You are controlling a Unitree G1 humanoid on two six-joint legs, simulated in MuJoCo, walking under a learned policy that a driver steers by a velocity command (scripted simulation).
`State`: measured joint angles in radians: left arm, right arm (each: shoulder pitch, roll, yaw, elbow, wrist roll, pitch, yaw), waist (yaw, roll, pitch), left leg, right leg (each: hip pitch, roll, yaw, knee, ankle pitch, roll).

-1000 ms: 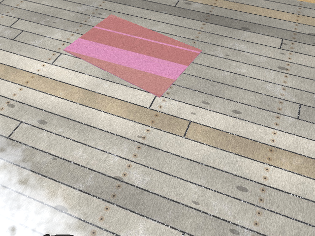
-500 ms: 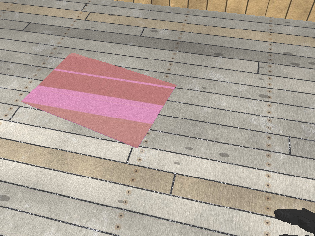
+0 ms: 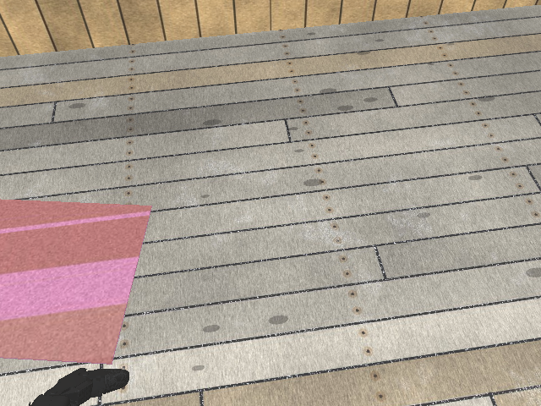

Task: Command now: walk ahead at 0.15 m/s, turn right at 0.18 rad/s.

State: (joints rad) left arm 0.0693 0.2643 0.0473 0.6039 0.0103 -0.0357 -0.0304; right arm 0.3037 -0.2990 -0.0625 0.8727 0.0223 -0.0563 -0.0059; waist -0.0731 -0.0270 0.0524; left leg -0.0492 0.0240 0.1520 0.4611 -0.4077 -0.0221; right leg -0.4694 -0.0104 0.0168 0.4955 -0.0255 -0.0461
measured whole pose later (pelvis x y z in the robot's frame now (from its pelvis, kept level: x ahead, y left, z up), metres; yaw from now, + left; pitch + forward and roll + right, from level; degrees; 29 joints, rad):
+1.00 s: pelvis +0.32 +0.05 +0.01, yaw +28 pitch +2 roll -2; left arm 0.09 0.26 0.06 0.79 0.00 -0.10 -0.02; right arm 0.36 -0.30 -0.07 0.80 0.03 -0.04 -0.03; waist -0.04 0.04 0.04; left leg -0.37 0.01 -0.10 1.17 -0.43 0.01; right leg -0.32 0.03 -0.04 0.45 -0.17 0.00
